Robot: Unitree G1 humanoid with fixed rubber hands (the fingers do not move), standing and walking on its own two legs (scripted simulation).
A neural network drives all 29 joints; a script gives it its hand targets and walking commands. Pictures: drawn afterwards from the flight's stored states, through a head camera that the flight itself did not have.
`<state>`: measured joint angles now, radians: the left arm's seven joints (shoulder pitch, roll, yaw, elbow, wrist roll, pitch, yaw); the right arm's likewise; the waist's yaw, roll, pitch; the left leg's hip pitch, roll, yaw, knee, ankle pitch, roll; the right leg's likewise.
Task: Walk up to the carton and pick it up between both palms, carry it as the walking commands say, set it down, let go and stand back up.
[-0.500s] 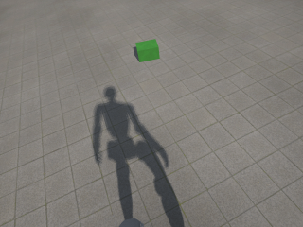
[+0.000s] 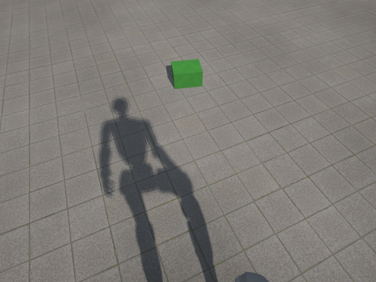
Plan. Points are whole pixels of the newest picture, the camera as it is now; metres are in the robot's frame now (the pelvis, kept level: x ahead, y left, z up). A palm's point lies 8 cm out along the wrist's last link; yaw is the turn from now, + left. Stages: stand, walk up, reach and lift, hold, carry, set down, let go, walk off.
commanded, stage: walk up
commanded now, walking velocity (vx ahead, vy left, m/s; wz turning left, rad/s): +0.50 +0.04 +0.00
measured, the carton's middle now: (186, 73) +1.77 +0.10 -0.71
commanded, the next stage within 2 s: none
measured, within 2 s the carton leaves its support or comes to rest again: neither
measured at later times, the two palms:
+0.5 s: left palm (124, 224) +0.27 +0.20 -0.12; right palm (311, 225) +0.29 -0.29 -0.16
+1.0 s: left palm (113, 142) +0.56 +0.30 -0.14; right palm (257, 143) +0.55 -0.18 -0.13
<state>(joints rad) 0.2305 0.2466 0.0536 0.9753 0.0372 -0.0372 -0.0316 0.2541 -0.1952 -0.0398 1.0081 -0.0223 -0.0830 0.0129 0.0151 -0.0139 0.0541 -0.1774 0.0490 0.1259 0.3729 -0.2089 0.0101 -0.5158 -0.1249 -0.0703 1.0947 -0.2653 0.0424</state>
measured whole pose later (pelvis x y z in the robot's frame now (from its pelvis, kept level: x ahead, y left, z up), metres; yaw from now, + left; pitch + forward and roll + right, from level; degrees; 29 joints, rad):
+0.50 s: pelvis +0.27 -0.05 +0.00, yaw +0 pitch -1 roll +2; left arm 0.31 0.18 0.05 1.03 0.02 -0.08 -0.01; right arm 0.28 -0.24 -0.07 1.01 -0.04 -0.02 0.03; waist 0.02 0.06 0.05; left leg -0.53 0.13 0.02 1.11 -0.16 -0.02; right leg -0.21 -0.06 -0.14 0.43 -0.21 -0.03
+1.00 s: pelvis +0.52 +0.05 +0.00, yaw +0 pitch +1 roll -2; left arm 0.23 0.24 0.06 1.00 0.03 -0.03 -0.03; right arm 0.26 -0.17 -0.03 1.02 -0.02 -0.09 0.01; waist 0.00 -0.01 0.04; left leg -0.21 0.08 0.15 0.40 -0.20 0.02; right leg -0.51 -0.12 -0.08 1.09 -0.23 0.03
